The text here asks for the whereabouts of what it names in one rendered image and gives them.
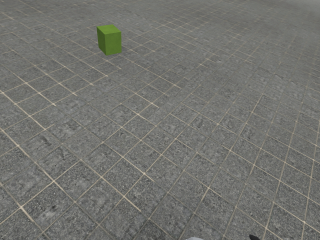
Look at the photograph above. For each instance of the carton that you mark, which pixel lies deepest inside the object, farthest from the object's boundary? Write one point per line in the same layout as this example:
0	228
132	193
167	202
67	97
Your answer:
109	39

